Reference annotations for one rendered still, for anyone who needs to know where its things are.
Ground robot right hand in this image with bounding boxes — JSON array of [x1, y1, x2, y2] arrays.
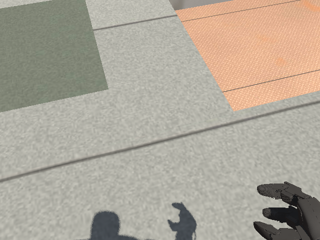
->
[[253, 181, 320, 240]]

